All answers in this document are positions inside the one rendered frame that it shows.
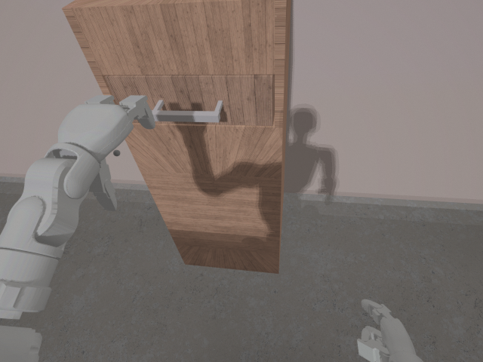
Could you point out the handle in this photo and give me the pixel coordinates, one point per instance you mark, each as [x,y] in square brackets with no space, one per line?
[186,116]

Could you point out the drawer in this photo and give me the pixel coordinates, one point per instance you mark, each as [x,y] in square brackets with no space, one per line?
[247,99]

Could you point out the right robot hand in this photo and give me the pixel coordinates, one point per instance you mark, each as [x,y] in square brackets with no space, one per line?
[377,346]

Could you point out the left robot upper arm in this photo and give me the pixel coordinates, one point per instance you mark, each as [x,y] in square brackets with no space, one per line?
[19,344]

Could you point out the robot left forearm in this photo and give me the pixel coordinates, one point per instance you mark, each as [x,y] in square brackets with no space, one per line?
[39,225]

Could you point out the left robot hand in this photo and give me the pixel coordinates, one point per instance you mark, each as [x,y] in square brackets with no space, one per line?
[99,126]

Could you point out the cabinet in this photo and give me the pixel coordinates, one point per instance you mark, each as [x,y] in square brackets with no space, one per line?
[219,188]

